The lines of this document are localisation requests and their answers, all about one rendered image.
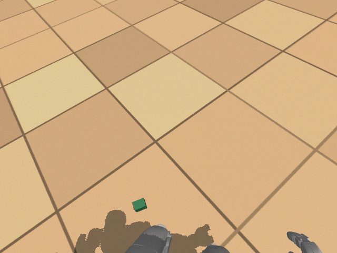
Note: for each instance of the right robot hand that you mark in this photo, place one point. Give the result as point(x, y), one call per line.
point(303, 242)

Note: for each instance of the small box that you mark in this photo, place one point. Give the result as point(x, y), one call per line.
point(139, 205)

